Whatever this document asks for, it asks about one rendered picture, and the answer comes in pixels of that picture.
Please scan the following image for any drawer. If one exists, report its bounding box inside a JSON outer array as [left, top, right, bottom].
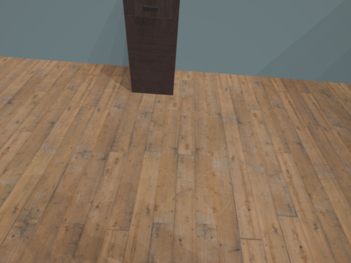
[[126, 0, 177, 19]]

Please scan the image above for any cabinet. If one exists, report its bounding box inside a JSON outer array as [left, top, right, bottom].
[[123, 0, 180, 95]]

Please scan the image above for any handle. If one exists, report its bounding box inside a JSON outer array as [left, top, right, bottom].
[[143, 5, 158, 12]]

